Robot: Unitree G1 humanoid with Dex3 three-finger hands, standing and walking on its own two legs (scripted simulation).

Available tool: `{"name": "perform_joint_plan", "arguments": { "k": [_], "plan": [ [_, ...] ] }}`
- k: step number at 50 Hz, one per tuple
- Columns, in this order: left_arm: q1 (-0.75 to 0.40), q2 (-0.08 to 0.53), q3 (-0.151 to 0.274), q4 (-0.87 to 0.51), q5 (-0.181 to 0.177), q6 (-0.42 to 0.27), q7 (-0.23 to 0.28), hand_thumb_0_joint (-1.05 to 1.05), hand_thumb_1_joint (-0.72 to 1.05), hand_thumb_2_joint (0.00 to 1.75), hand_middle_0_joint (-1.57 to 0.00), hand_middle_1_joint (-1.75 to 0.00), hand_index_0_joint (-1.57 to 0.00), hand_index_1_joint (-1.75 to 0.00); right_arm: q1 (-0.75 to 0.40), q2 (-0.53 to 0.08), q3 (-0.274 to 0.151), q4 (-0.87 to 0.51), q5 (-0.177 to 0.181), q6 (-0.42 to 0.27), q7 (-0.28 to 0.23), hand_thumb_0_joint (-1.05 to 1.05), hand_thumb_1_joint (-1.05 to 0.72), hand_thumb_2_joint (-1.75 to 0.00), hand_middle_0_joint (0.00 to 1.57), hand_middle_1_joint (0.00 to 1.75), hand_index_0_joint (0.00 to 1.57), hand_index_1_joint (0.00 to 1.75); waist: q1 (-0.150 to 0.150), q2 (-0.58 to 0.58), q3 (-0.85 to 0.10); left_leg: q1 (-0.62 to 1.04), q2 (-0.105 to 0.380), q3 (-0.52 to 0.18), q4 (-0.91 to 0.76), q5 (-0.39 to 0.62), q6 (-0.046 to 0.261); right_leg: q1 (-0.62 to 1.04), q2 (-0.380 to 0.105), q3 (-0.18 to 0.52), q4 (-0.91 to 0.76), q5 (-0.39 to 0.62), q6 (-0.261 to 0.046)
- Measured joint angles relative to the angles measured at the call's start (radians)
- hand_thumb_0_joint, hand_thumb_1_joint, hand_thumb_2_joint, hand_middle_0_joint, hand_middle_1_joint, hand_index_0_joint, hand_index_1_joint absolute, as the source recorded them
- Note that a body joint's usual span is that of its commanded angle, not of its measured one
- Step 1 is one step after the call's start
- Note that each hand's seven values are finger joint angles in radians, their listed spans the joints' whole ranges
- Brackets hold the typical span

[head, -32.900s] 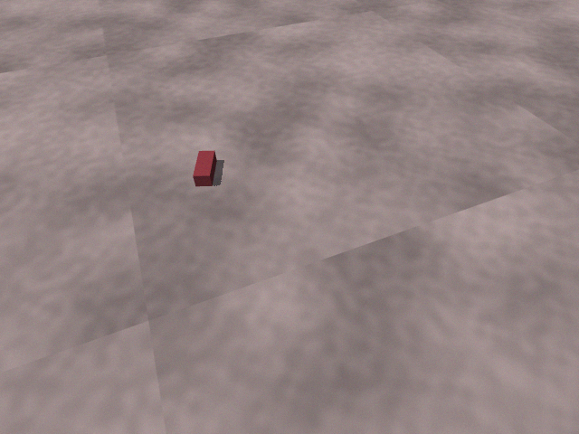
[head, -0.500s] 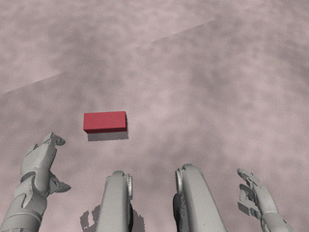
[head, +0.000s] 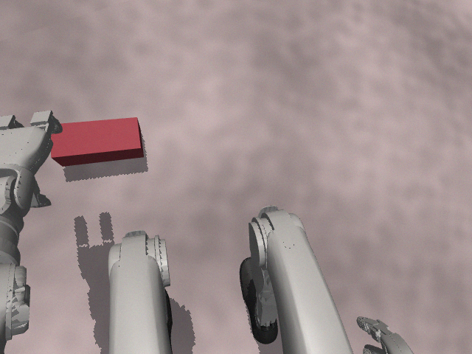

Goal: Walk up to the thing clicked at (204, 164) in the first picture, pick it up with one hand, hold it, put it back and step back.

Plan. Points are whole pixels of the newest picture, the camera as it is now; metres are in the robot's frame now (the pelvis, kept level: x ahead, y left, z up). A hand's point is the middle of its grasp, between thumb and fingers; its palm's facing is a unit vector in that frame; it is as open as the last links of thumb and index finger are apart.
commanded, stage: rise first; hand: left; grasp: from above
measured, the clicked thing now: (99, 141) +0.58 +0.23 -0.36
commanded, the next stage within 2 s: none
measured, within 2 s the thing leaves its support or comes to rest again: neither
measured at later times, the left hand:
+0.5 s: hand (54, 152) +0.50 +0.27 -0.20, palm faces -0.45 -0.03 -0.89, open 14.0 cm
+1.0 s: hand (63, 147) +0.52 +0.27 -0.23, palm faces -0.46 -0.03 -0.89, open 14.0 cm
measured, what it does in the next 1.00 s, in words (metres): lowers itself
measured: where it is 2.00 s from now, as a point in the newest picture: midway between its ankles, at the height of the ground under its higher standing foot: (211, 330)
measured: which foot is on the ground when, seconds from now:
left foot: down 0.00-1.00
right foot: down 0.00-1.00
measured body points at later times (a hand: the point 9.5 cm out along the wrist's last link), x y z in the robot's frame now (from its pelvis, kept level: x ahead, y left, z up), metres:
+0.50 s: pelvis +0.01 +0.00 -0.04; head +0.26 +0.06 +0.33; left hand +0.52 +0.27 -0.15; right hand +0.03 -0.27 -0.14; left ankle +0.08 +0.12 -0.36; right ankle +0.11 -0.13 -0.36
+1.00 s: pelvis +0.01 +0.00 -0.05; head +0.28 +0.06 +0.30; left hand +0.54 +0.27 -0.18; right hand +0.02 -0.27 -0.14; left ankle +0.08 +0.12 -0.36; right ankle +0.11 -0.13 -0.36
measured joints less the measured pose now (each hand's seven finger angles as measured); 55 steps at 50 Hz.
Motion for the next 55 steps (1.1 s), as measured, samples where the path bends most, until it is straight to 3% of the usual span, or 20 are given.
{"name": "perform_joint_plan", "arguments": {
  "k": [6, 11, 29, 55],
  "plan": [
    [-0.067, 0.036, 0.004, 0.076, 0.082, -0.005, 0.038, 0.00, -0.51, 1.03, -0.07, -1.02, -0.08, -1.01, 0.001, 0.006, 0.017, 0.002, -0.021, 0.016, 0.017, 0.01, -0.90, -0.90, 0.20, 0.29, 0.20, 0.30, -0.035, 0.000, 0.006, -0.054, -0.006, -0.002, 0.050, -0.003, 0.009, -0.043, -0.002, -0.001, 0.040, -0.005, 0.005],
    [-0.120, 0.063, 0.002, 0.134, 0.112, -0.005, 0.059, 0.00, -0.52, 1.03, -0.07, -1.01, -0.08, -1.00, 0.001, 0.012, 0.032, 0.002, -0.038, 0.024, 0.026, 0.01, -0.90, -0.90, 0.20, 0.29, 0.20, 0.30, -0.054, -0.003, 0.016, -0.087, -0.008, -0.003, 0.082, -0.006, 0.014, -0.072, -0.002, -0.001, 0.067, -0.008, 0.009],
    [-0.222, 0.135, 0.018, 0.224, 0.110, 0.029, 0.073, 0.00, -0.51, 1.00, -0.08, -1.02, -0.10, -1.01, -0.005, 0.001, 0.105, -0.036, -0.068, 0.022, 0.044, 0.00, -0.91, -0.90, 0.20, 0.30, 0.20, 0.30, -0.107, -0.015, 0.078, -0.140, -0.002, -0.028, 0.147, -0.026, 0.003, -0.128, 0.009, -0.021, 0.120, -0.013, 0.014],
    [-0.257, 0.191, 0.003, 0.237, 0.102, 0.025, 0.065, 0.00, -0.51, 1.00, -0.08, -1.03, -0.09, -1.01, -0.006, -0.021, 0.154, -0.067, -0.074, 0.038, 0.057, 0.00, -0.91, -0.90, 0.20, 0.30, 0.20, 0.30, -0.133, -0.028, 0.115, -0.175, 0.001, -0.051, 0.199, -0.035, 0.006, -0.154, 0.018, -0.040, 0.150, -0.009, 0.019]
  ]
}}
